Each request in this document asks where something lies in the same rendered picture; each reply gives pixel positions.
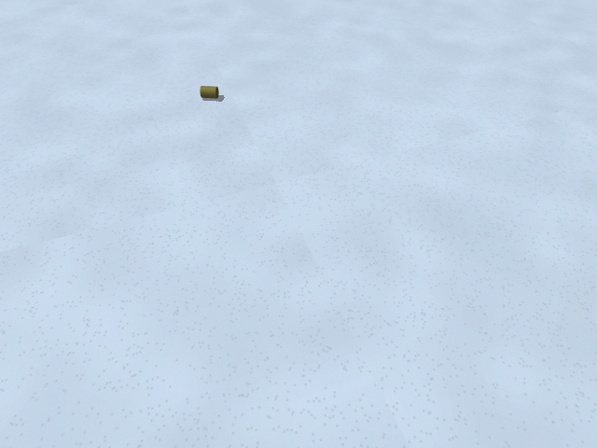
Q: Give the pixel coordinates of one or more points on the can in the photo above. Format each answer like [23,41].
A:
[209,92]

